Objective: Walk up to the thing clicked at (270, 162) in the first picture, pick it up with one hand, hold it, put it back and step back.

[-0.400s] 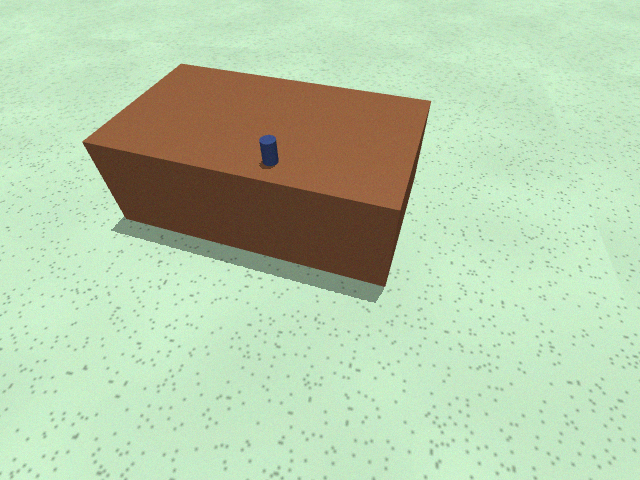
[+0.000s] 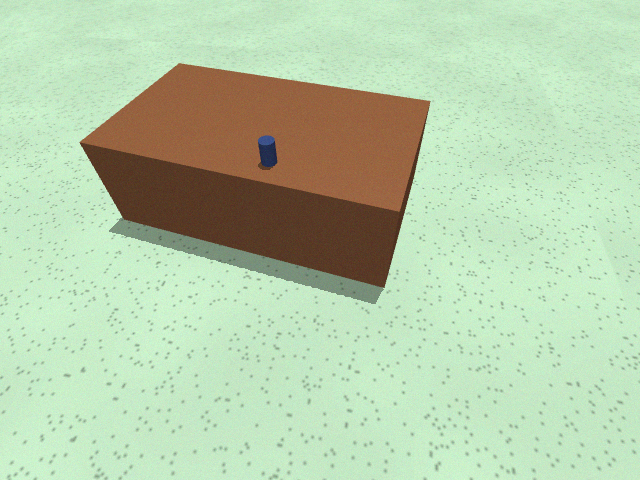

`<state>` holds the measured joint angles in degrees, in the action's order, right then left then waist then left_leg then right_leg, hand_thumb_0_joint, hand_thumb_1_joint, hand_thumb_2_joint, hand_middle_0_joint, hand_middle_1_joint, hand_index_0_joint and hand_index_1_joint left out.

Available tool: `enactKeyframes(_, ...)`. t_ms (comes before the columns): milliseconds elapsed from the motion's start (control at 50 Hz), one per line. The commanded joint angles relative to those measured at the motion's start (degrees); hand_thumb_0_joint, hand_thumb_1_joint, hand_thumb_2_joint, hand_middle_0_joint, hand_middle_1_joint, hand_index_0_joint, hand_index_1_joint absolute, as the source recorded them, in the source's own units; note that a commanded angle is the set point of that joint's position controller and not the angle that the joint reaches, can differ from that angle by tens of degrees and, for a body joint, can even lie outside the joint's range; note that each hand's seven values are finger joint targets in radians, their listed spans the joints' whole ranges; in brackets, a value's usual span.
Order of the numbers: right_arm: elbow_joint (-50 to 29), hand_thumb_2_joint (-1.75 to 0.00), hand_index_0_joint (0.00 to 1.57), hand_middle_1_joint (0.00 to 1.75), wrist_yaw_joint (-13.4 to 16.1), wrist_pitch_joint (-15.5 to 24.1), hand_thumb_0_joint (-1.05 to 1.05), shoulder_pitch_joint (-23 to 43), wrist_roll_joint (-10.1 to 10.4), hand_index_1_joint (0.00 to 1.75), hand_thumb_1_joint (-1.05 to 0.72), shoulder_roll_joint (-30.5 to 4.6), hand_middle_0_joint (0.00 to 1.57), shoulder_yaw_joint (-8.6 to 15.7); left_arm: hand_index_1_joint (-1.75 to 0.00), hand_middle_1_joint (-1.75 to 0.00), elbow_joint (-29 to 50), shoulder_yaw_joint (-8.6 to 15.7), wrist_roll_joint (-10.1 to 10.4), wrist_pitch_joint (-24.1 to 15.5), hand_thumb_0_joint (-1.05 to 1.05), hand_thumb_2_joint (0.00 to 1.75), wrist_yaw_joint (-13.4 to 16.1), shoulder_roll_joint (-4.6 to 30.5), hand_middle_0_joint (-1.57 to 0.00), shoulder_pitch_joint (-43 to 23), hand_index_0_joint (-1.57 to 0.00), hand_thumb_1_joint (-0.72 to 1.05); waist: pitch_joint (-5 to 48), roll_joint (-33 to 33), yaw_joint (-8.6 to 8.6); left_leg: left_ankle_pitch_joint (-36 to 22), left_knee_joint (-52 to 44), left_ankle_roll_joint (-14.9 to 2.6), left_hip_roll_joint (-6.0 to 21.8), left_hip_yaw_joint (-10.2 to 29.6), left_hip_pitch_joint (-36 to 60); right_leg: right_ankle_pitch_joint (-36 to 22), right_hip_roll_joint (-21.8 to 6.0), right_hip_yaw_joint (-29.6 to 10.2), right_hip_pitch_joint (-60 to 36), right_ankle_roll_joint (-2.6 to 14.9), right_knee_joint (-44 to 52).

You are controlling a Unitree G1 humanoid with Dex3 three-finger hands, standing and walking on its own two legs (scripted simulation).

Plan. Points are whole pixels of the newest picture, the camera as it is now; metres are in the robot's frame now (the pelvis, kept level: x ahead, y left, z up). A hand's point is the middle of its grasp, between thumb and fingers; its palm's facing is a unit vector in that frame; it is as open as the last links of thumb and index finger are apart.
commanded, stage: stand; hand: left
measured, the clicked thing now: (267, 151) +1.13 +0.25 -0.32
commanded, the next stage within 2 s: walk up in 0.72 s
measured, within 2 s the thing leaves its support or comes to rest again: neither
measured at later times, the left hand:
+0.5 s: hand out of the picture +0.08 +0.25 -0.16, palm faces -0.01 -0.94 -0.34, open 7.4 cm
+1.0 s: hand out of the picture +0.07 +0.33 -0.16, palm faces -0.04 -0.92 -0.39, open 7.4 cm
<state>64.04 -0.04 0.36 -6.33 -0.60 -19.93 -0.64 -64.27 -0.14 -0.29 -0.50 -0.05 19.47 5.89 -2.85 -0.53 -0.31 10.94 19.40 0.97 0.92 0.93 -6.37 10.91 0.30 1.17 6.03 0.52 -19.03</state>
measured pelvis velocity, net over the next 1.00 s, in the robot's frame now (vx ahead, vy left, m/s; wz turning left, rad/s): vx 0.06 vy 0.05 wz -0.04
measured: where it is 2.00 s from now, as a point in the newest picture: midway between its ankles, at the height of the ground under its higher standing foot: (299, 398)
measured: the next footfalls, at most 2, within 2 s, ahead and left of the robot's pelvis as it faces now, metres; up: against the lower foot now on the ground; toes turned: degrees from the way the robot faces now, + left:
left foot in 1.00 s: +0.17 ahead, +0.19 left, +0.00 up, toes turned -1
right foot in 1.36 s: +0.30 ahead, -0.07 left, +0.00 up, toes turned -11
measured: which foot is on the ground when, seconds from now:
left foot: down 0.00-0.78, up 0.80-0.98, down 1.00-1.00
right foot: down 0.00-1.00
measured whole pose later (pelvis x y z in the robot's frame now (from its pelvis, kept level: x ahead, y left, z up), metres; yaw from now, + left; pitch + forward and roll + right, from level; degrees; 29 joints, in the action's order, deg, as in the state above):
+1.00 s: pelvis +0.06 +0.05 -0.01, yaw -3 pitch -2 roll -2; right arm 55.0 -4.6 1.3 -10.6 -2.8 -25.3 5.6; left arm -57.3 4.0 -1.6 -2.2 -1.9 23.7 18.6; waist -3.9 -1.4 -1.8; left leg 18.6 33.7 -0.2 4.2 1.3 -19.4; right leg 19.7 -1.2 -2.5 5.3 -0.9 -26.3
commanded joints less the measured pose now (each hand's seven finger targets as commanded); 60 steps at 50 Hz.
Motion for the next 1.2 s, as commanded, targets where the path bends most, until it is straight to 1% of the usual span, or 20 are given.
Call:
enactKeyframes(0, -3.3, -0.9, 0.2, 0.3, 0.7, 1.3, 0.0, 2.4, 0.1, 0.3, -0.9, -11.7, 0.2, 2.4, -0.3, -0.3, 3.2, 2.5, -0.4, -1.4, 0.0, 0.9, 0.7, 12.3, -0.2, -2.0, -0.2, 0.9, 3.7, 0.3, 0.1, -7.5, -3.1, -2.24, 6.2, 4.8, -0.4, -8.4, -7.7, -5.6, -1.0, 1.04, 3.3)
enactKeyframes(40, -3.3, -0.9, 0.2, 0.3, 0.7, 1.3, 0.0, 2.5, 0.3, 0.3, -0.9, -11.8, 0.2, 2.4, -0.3, -0.3, 3.0, 2.5, -0.2, -1.4, 0.0, 0.9, 0.6, 12.2, -0.2, -1.7, -0.2, 0.9, 3.0, 0.6, -0.11, -6.3, -3.4, -2.21, 6.2, 5.1, -0.2, -6.6, -7.5, -5.7, -0.2, 0.91, 3.7)
enactKeyframes(680, -3.5, -0.9, 0.2, 0.3, 0.8, 1.3, 0.0, 1.9, 0.2, 0.3, -0.9, -11.9, 0.2, 2.3, -0.3, -0.3, 2.9, 2.5, -0.1, -1.4, 0.0, 0.9, 0.8, 12.3, -0.2, -1.6, -0.2, 0.9, 3.8, 0.4, 0.14, -10.9, -3.2, -2.1, 6.2, 4.8, 1.0, -11.6, -7.9, -5.4, -1.7, 0.81, 3.3)
enactKeyframes(700, -7.9, -0.9, 0.2, 0.3, -0.7, 1.9, 0.0, 0.2, -1.4, 0.3, -0.9, -17.8, 0.2, 6.5, -0.3, -0.3, 6.1, 5.8, -0.6, -2.2, 0.0, 0.9, -0.3, 18.3, -0.2, 4.4, -0.2, 0.9, 7.1, -0.1, -0.04, 17.5, 4.6, -5.13, 2.7, 1.6, 1.1, 16.1, -6.4, -8.8, -1.3, 3.66, 0.9)
enactKeyframes(720, -8.1, -0.9, 0.2, 0.3, -1.4, 1.7, 0.0, 1.5, -1.8, 0.3, -0.9, -17.1, 0.2, 6.7, -0.3, -0.3, 5.1, 6.3, -1.2, -2.4, 0.0, 0.9, -0.7, 18.8, -0.2, 6.6, -0.2, 0.9, 2.8, 0.3, -1.39, 25.3, 7.5, -5.56, 2.2, 1.5, -6.8, 28.6, -9.4, -13.9, 1.2, 5.55, 2.8)
enactKeyframes(740, -9.7, -0.9, 0.2, 0.3, -2.0, 1.4, 0.0, 3.8, -1.8, 0.3, -0.9, -15.1, 0.2, 6.6, -0.3, -0.3, 5.5, 7.1, -1.4, -2.8, 0.0, 0.9, -0.8, 19.5, -0.2, 7.4, -0.2, 0.9, -1.3, 4.7, -2.42, 23.9, 13.2, -4.72, 0.9, 0.0, -18.5, 34.5, -12.8, -20.7, -2.3, 7.76, 6.4)
enactKeyframes(760, -11.8, -0.9, 0.2, 0.3, -2.5, 1.2, 0.0, 6.5, -2.0, 0.3, -0.9, -13.8, 0.2, 6.3, -0.3, -0.3, 6.6, 7.8, -1.7, -3.2, 0.0, 0.9, -0.6, 20.7, -0.2, 9.3, -0.2, 0.9, -5.2, 9.0, -4.65, 18.9, 23.6, -3.49, -0.1, -0.8, -28.4, 35.8, -18.9, -29.4, -5.5, 11.53, 11.3)
enactKeyframes(780, -12.7, -0.9, 0.2, 0.3, -2.8, 1.4, 0.0, 7.4, -2.5, 0.3, -0.9, -13.4, 0.2, 6.3, -0.3, -0.3, 7.5, 8.1, -1.7, -3.9, 0.0, 0.9, -0.5, 20.8, -0.2, 10.1, -0.2, 0.9, -7.2, 8.2, -4.92, 14.9, 26.8, -2.82, 3.2, 2.9, -32.7, 31.3, -21.8, -32.9, -6.5, 14.17, 12.4)
enactKeyframes(800, -12.6, -0.9, 0.2, 0.3, -3.0, 1.8, 0.0, 5.8, -2.3, 0.3, -0.9, -14.2, 0.2, 6.7, -0.3, -0.3, 8.0, 8.0, -1.4, -4.2, 0.0, 0.9, -0.4, 19.8, -0.2, 10.2, -0.2, 0.9, -5.8, 6.0, -3.94, 13.5, 27.6, -2.43, 4.2, 4.4, -32.7, 26.6, -20.7, -31.7, -7.5, 14.66, 11.8)
enactKeyframes(840, -12.7, -0.9, 0.2, 0.3, -3.6, 2.1, 0.0, 2.4, -1.9, 0.3, -0.9, -14.3, 0.2, 7.2, -0.3, -0.3, 10.3, 8.0, -1.1, -4.5, 0.0, 0.9, -0.4, 19.6, -0.2, 7.6, -0.2, 0.9, -2.6, 6.3, -1.95, 13.8, 25.5, -1.41, 4.7, 3.8, -28.1, 21.2, -17.2, -24.3, -6.8, 12.32, 10.2)
enactKeyframes(900, -13.9, -0.9, 0.2, 0.3, -4.5, 2.3, 0.0, 0.5, -2.0, 0.3, -0.9, -13.8, 0.2, 8.1, -0.3, -0.3, 13.1, 7.8, -1.4, -4.5, 0.0, 0.9, -0.9, 19.8, -0.2, 5.3, -0.2, 0.9, -1.7, 9.3, -0.22, 12.7, 18.6, -1.03, 4.5, 1.8, -16.4, 14.2, -14.3, -16.8, 2.5, 10.56, 7.0)
enactKeyframes(920, -13.9, -0.9, 0.2, 0.3, -4.6, 2.4, 0.0, -1.4, -1.8, 0.3, -0.9, -13.7, 0.2, 8.6, -0.3, -0.3, 14.1, 7.7, -1.5, -4.4, 0.0, 0.9, -1.1, 19.6, -0.2, 4.2, -0.2, 0.9, -1.6, 9.2, 1.27, 10.3, 15.2, -1.14, 3.9, 0.8, -11.2, 11.6, -13.4, -14.8, 6.9, 9.69, 4.9)
enactKeyframes(960, -11.4, -0.9, 0.2, 0.3, -4.1, 2.7, 0.0, -11.2, -2.2, 0.3, -0.9, -14.3, 0.2, 10.1, -0.3, -0.3, 15.2, 6.9, -1.3, -3.9, 0.0, 0.9, -1.3, 17.3, -0.2, 2.3, -0.2, 0.9, 2.0, 3.7, 6.71, 1.7, 8.4, -1.21, 0.5, -3.6, 7.4, 8.2, -8.1, -7.7, 18.2, 6.24, -8.2)
enactKeyframes(980, -9.7, -0.9, 0.2, 0.3, -3.4, 2.9, 0.0, -18.0, -2.9, 0.3, -0.9, -17.2, 0.2, 11.5, -0.3, -0.3, 15.6, 5.9, -1.4, -3.6, 0.0, 0.9, -1.3, 13.8, -0.2, 4.8, -0.2, 0.9, 5.8, -6.6, 9.69, 8.0, 5.9, -2.66, 1.9, 0.1, 17.2, 9.5, -3.4, -4.6, 25.3, 4.87, -23.9)
enactKeyframes(1000, -11.0, -0.9, 0.2, 0.3, -2.9, 3.3, 0.0, -20.7, -3.5, 0.3, -0.9, -22.4, 0.2, 12.4, -0.3, -0.3, 16.4, 4.4, -0.5, -3.7, 0.0, 0.9, -1.0, 9.1, -0.2, 7.3, -0.2, 0.9, 5.4, -21.8, 9.7, 28.4, -7.1, -6.93, 16.9, 26.8, 17.1, 21.9, 5.7, -1.8, 35.9, 2.57, -41.4)
enactKeyframes(1020, -13.5, -0.9, 0.2, 0.3, -3.1, 3.3, 0.0, -13.6, -2.1, 0.3, -0.9, -24.9, 0.2, 12.3, -0.3, -0.3, 15.8, 5.3, -0.6, -3.6, 0.0, 0.9, -0.2, 15.0, -0.2, 7.5, -0.2, 0.9, 3.0, -15.0, 7.01, 39.8, -12.3, -13.08, 22.9, 37.2, 6.0, 21.7, 1.7, -8.3, 33.4, 3.22, -46.2)
enactKeyframes(1040, -15.1, -0.9, 0.2, 0.3, -3.1, 3.1, 0.0, -9.3, -1.1, 0.3, -0.9, -23.2, 0.2, 11.7, -0.3, -0.3, 15.4, 5.4, -0.4, -3.7, 0.0, 0.9, -0.3, 18.2, -0.2, 7.8, -0.2, 0.9, -1.0, -7.6, 4.48, 36.5, -11.2, -14.56, 22.7, 32.5, 1.0, 17.0, -1.5, -8.7, 32.7, 3.22, -48.0)
enactKeyframes(1080, -16.9, -0.9, 0.2, 0.3, -2.8, 3.4, 0.0, -6.0, -0.9, 0.3, -0.9, -18.8, 0.2, 9.9, -0.3, -0.3, 12.6, 5.9, 0.3, -4.0, 0.0, 0.9, -1.1, 18.1, -0.2, 12.6, -0.2, 0.9, -2.7, -7.4, 1.48, 25.7, -8.1, -13.49, 17.8, 21.4, 1.2, 11.2, -4.3, -7.5, 31.0, 2.42, -43.7)
enactKeyframes(1120, -16.7, -0.9, 0.2, 0.3, -2.8, 3.8, 0.0, -7.6, -0.8, 0.3, -0.9, -17.7, 0.2, 9.2, -0.3, -0.3, 11.9, 5.9, 0.3, -4.1, 0.0, 0.9, -2.0, 17.4, -0.2, 12.8, -0.2, 0.9, -4.1, -7.9, 1.57, 16.2, -8.4, -12.72, 15.0, 12.7, -3.0, 9.8, -4.6, -5.3, 26.2, 0.89, -35.9)
enactKeyframes(1180, -17.7, -0.9, 0.2, 0.3, -3.1, 3.9, 0.0, -8.6, -1.0, 0.3, -0.9, -18.8, 0.2, 9.2, -0.3, -0.3, 14.7, 5.8, 0.1, -4.1, 0.0, 0.9, -2.9, 15.8, -0.2, 9.0, -0.2, 0.9, -5.1, -9.7, 2.0, 10.4, -8.3, -14.07, 15.5, 8.1, -5.0, 9.2, -5.4, -1.9, 21.4, -0.26, -24.5)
